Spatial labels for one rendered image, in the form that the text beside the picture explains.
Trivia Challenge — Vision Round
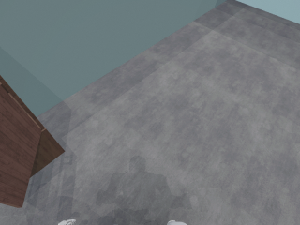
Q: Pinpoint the cupboard door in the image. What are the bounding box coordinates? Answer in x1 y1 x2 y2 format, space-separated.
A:
0 85 42 208

